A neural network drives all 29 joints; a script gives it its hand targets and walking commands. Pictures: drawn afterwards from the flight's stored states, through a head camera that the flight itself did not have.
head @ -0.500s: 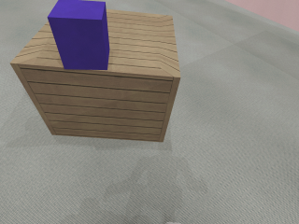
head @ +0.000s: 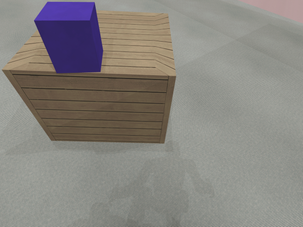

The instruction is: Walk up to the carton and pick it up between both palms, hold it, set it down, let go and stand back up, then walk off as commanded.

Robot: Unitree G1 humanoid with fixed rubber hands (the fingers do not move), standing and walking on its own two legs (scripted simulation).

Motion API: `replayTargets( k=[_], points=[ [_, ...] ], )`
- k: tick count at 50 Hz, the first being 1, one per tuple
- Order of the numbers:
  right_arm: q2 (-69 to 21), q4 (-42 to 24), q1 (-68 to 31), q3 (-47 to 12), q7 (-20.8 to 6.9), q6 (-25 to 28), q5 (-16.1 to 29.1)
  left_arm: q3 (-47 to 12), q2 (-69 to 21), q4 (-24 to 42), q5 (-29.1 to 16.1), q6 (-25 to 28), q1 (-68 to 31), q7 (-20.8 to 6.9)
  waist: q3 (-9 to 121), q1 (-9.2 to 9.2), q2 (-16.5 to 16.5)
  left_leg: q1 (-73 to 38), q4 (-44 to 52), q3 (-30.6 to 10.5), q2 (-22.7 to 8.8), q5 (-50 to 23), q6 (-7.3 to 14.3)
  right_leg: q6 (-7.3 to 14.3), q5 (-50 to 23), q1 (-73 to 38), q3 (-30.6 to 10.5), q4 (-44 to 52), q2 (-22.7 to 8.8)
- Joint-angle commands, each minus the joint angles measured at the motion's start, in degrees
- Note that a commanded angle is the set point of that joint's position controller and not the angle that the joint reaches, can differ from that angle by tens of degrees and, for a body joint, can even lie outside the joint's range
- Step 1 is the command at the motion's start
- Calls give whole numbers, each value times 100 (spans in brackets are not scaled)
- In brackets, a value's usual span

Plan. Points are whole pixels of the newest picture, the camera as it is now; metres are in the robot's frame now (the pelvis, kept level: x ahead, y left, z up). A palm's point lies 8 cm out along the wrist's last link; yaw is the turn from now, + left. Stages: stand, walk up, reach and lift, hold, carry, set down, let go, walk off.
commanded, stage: walk up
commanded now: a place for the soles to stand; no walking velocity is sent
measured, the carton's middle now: (75, 38) +0.90 +0.42 +0.02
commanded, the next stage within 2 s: none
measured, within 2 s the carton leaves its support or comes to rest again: neither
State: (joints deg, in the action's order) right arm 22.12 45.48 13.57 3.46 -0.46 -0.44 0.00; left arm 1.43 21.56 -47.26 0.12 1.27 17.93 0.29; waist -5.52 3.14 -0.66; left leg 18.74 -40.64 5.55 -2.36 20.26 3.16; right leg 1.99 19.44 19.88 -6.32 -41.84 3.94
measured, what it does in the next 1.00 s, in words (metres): lifts its left foot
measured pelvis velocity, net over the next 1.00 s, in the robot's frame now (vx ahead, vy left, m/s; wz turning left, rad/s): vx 0.02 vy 0.06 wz -0.03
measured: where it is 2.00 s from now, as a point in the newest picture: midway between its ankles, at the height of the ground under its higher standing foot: outside the picture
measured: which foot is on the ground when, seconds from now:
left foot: down 0.00-0.78, up 0.80-1.00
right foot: down 0.00-1.00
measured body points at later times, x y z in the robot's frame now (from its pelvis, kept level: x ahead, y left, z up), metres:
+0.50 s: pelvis +0.02 +0.00 +0.00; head +0.03 +0.01 +0.45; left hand +0.08 +0.31 -0.11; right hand +0.16 -0.30 -0.09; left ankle +0.03 +0.11 -0.72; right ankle +0.03 -0.12 -0.72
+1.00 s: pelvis +0.02 +0.06 +0.00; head +0.04 +0.06 +0.45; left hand +0.05 +0.38 -0.11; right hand +0.16 -0.26 -0.10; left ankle +0.07 +0.16 -0.68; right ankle +0.03 -0.12 -0.71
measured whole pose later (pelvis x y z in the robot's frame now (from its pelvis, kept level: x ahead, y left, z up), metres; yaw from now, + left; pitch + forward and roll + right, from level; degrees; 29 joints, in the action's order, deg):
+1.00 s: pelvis +0.02 +0.06 +0.00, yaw -1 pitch -1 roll -2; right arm 23.4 45.5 10.4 7.7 -5.0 -1.9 0.0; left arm 1.4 21.6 -47.3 0.1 4.7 22.3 2.8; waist -2.0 3.2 2.7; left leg 31.0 -58.9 2.8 -3.3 25.5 1.7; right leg 0.4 22.1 19.4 -9.1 -40.8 1.6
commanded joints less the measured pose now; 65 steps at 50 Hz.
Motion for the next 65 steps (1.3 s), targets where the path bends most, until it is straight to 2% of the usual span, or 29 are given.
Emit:
replayTargets(
  k=[1, 3, 6, 8, 9, 10, 14, 16, 17, 21, 33, 37, 38, 39, 40, 46, 51, 52, 53, 54, 55, 56, 57, 59, 61, 62, 63, 64, 65],
  points=[
    [1507, -132, 128, 452, 121, 399, -171, 199, 999, 290, 65, 129, -254, 112, 703, -647, 845, -1448, 2280, -2721, -1979, 552, 841, -83, 529, 1300, -127, -402, 13],
    [1499, -260, -281, 418, 94, 429, -168, 268, 1214, 183, 61, 164, 51, 99, 518, -305, 439, -901, 2002, -2355, -2066, -283, 1128, -60, 944, 776, 165, -677, -301],
    [1280, -270, -395, 330, 63, 427, -112, 337, 1204, 88, 77, 251, 212, 43, 845, -271, 514, -672, 1078, -1000, -1178, -1701, 445, 89, -1087, -358, -54, 748, -460],
    [1103, -324, -333, 329, 77, 340, -35, 370, 1413, 147, 128, 293, 93, 83, 1151, -394, 18, -708, 190, -385, -590, -1334, 37, 315, -2178, -425, -1206, 1087, -982],
    [1030, -287, -408, 257, 79, 326, -17, 336, 1577, 252, 177, 334, -199, 105, 930, -450, -289, -370, 181, -460, -387, -802, -49, 586, -2215, -305, -1853, 1134, -1218],
    [1048, -284, -309, 289, 78, 319, -22, 329, 1517, 291, 129, 340, -305, 106, 970, -532, -152, -552, 390, -638, -270, -421, -50, 734, -2123, -104, -1801, 1049, -1216],
    [1323, -146, -204, 306, 104, 422, -20, 193, 1167, 149, 3, 295, -156, 149, 1531, -522, 224, -1860, 635, -1229, -1199, -2679, 472, 73, -2387, 323, -625, 254, -638],
    [1470, -212, -410, 335, 106, 384, -25, 201, 1219, 68, 47, 235, -152, 154, 1384, -390, 62, -1390, 655, -1153, -1465, -2861, 674, 100, -1780, -66, -170, 79, -506],
    [1418, -253, -424, 342, 101, 376, -34, 247, 1278, 122, 57, 231, -135, 155, 1382, -392, 473, -1330, 667, -987, -1330, -2555, 545, 120, -1853, -100, -366, 297, -605],
    [1161, -226, -652, 315, 81, 318, -4, 253, 1470, 177, 83, 300, -411, 128, 967, -511, 11, -1058, 463, -597, -515, -1269, 76, 478, -2458, 181, -1230, 849, -914],
    [1381, -243, -693, 308, 60, 337, -50, 217, 1232, 25, 140, 243, -376, 29, 747, -413, 40, -761, 1210, -1078, -1061, 442, 425, 272, -618, 352, -606, 849, -527],
    [1185, -169, -817, 254, 42, 325, -56, 277, 1413, 99, 165, 292, -514, 42, 572, -457, -67, -744, 646, -489, -343, 262, 58, 493, -587, 501, -1544, 1547, -884],
    [1722, -710, -613, 573, -196, 235, -341, 605, 2181, -28, 75, 413, 677, 129, 814, -253, 436, 401, -240, -786, -261, 1371, 173, 811, 1736, -543, -2231, 1696, -1390],
    [1455, -778, -916, 539, -316, 153, -401, 761, 2582, -265, 112, 500, 1137, 217, 586, 47, -281, 1917, -1325, -715, 214, 1644, 54, 1202, 3235, -1463, -3704, 2454, -1992],
    [1502, -865, -1197, 551, -352, 104, -453, 822, 2628, -191, 109, 544, 1164, 294, 166, 80, 9, 2712, -1972, -1227, -19, 1226, -37, 1435, 3479, -1510, -4282, 2748, -2347],
    [1390, -880, -931, 656, -494, 70, -396, 829, 2149, 86, 101, 631, 840, 370, 206, -88, -261, 2887, -1958, -1264, -386, 454, -239, 1213, 1468, -1616, -2699, 2087, -1877],
    [1469, -972, -802, 849, -479, 137, -359, 805, 2268, 267, 167, 658, 501, 457, 559, -304, -804, 1826, -1070, -1333, -583, 858, -238, 1366, 37, -758, -2412, 1337, -2099],
    [1532, -853, -502, 842, -459, 169, -327, 800, 2302, 356, 193, 665, 148, 473, 774, -559, -621, 1056, -541, -1322, -534, 469, -154, 1217, -183, -365, -2144, 980, -1896],
    [1424, -613, 338, 881, -467, 213, -344, 769, 2183, 395, 174, 634, -403, 453, 1135, -1126, -702, -363, 352, -1255, -474, 177, -73, 902, -437, 406, -1420, 69, -1715],
    [1694, -158, 1414, 1071, -389, 272, -405, 509, 1552, 366, 175, 610, -321, 447, 1412, -1625, 965, -2229, 943, -1102, -12, 473, -99, 394, -703, 1641, -321, -1803, -940],
    [2111, -28, 1720, 1159, -268, 296, -456, 229, 722, 256, 172, 598, 161, 463, 1180, -1656, 2696, -2694, 1697, -2471, -912, 1255, -198, 13, 1536, 3054, -60, -3288, 118],
    [2160, -317, 889, 1092, -260, 292, -365, 318, 1169, 214, 79, 503, 377, 524, 750, -1238, 1948, -1897, 3149, -4243, -1735, 2848, -72, -48, 1571, 3391, 142, -3734, 168],
    [2241, -504, 128, 1110, -291, 232, -208, 364, 1549, 12, 68, 436, 622, 509, 433, -757, 1032, -966, 3782, -4669, -1967, 3668, -350, 61, 874, 2957, -280, -3911, -58],
    [1774, -492, 46, 985, -289, 258, -218, 527, 1826, -206, -37, 335, 657, 407, -278, -588, 573, -106, 3680, -3395, -1418, 2820, -1252, 39, 168, 2201, -214, -3506, -310],
    [1578, -617, -293, 926, -267, 276, -234, 599, 1822, -411, -87, 234, 1065, 323, -444, -322, 695, 32, 3668, -2178, -680, 1987, -1534, -40, -191, 1528, -109, -2934, -451],
    [1510, -689, -321, 914, -300, 271, -196, 673, 1809, -485, -65, 210, 1481, 303, -502, -92, 836, 296, 4117, -1472, -355, 895, -2146, -43, -104, 685, 310, -2399, -265],
    [1430, -650, -443, 913, -286, 242, -220, 662, 1770, -621, -32, 177, 1753, 258, -154, -56, 979, -213, 3856, -1080, -171, 434, -1958, -185, -150, 308, 472, -1994, -289],
    [1548, -918, -747, 987, -300, 204, -198, 733, 1843, -721, -12, 157, 2253, 272, -37, 197, 1324, -187, 4006, -642, 89, -426, -2358, -232, 166, -361, 850, -1710, -121],
    [1478, -1022, -1215, 1014, -295, 132, -252, 723, 1818, -810, -30, 159, 2690, 317, -41, 476, 1118, 21, 3613, -50, 280, -2386, -2618, -246, 525, -1036, 1102, -567, -119]
  ],
)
